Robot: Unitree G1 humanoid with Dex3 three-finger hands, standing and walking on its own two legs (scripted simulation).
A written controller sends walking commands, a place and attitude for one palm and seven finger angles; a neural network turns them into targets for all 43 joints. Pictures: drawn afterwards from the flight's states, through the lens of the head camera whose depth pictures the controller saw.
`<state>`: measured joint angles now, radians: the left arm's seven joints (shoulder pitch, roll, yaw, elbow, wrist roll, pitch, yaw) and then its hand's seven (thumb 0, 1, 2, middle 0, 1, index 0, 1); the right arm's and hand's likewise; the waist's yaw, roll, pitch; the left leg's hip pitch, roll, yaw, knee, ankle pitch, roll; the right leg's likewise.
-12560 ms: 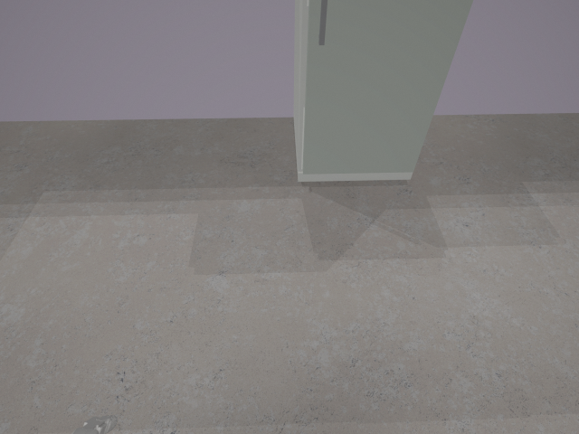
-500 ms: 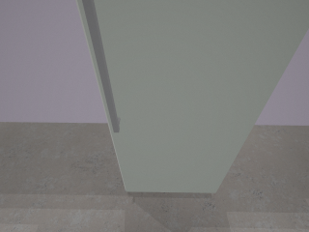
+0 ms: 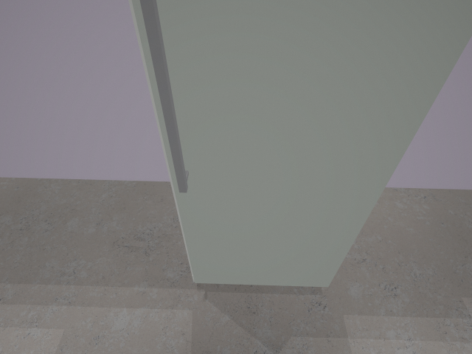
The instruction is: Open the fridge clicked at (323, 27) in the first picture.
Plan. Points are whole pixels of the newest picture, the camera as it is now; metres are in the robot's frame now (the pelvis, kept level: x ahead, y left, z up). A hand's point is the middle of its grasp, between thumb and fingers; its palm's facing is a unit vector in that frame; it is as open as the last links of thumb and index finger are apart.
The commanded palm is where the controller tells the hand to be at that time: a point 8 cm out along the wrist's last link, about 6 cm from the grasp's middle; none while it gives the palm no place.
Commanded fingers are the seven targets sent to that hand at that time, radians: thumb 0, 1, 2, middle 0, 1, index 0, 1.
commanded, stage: look again from close up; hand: left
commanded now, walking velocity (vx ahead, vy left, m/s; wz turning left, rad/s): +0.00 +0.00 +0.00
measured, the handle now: (169, 95) +0.50 +0.15 +0.20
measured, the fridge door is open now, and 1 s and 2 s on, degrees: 0 0 0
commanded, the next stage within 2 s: raise the hand to about handle height in 1.10 s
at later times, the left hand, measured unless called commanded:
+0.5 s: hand out of the picture +0.04 +0.23 -0.16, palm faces -0.02 -0.96 -0.29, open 7.4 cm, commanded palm none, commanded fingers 0.00 0.90 0.90 -0.20 -0.30 -0.20 -0.30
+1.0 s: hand out of the picture +0.08 +0.24 -0.15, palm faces -0.02 -0.94 -0.33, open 7.4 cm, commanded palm none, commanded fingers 0.00 0.90 0.90 -0.20 -0.30 -0.20 -0.30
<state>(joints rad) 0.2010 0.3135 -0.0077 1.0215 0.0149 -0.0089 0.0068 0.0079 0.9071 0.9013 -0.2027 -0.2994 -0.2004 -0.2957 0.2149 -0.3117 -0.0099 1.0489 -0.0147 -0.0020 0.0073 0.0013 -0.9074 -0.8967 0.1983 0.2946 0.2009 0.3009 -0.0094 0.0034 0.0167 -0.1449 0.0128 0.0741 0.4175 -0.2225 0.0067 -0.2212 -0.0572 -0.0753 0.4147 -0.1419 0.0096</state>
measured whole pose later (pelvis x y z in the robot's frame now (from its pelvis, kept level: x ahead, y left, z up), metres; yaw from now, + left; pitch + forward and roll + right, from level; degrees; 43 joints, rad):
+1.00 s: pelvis +0.02 +0.00 +0.01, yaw +1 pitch -2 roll +0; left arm 0.16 0.31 -0.01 1.08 0.01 -0.02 0.01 0.01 0.91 0.90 -0.20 -0.30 -0.20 -0.30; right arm 0.14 -0.32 0.00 1.11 -0.01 -0.01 0.01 0.00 -0.91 -0.90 0.20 0.29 0.20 0.30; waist 0.00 0.01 0.05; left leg -0.09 0.01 0.06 0.33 -0.20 0.00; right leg -0.17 -0.06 -0.09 0.34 -0.14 0.01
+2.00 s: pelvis +0.02 +0.00 -0.05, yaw +1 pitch +9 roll -2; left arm 0.34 0.35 0.40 0.04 -0.42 -0.27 -0.46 0.01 0.17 0.59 -0.25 -0.77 -0.25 -0.77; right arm 0.26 -0.23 0.02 0.57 0.04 -0.29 -0.07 0.01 -0.90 -0.90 0.20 0.30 0.20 0.30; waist 0.01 0.03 -0.08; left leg -0.61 0.05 0.01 0.94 -0.49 0.00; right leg -0.65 -0.05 -0.11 0.88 -0.38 0.00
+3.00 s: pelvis +0.04 +0.00 -0.01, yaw +1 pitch +1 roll -1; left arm -0.07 0.45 0.47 0.21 -0.36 0.07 -0.47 -0.01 -0.50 0.30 -0.30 -1.20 -0.30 -1.20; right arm 0.26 -0.27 0.06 0.60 0.08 -0.23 -0.11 0.01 -0.90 -0.90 0.20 0.30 0.20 0.30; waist 0.03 0.05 -0.03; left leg -0.23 0.03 0.03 0.56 -0.35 0.00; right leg -0.29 -0.04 -0.10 0.53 -0.26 0.01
